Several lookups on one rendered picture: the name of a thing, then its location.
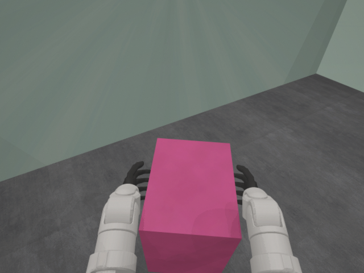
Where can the robot left forearm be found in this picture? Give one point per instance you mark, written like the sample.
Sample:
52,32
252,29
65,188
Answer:
115,247

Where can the carton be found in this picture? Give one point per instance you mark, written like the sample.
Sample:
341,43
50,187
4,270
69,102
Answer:
190,219

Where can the right robot hand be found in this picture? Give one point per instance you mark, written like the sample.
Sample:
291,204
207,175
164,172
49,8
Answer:
247,178

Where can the left robot hand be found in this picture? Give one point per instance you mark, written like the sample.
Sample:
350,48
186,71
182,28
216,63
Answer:
133,174

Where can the robot right forearm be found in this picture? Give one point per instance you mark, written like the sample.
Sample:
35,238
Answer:
268,236

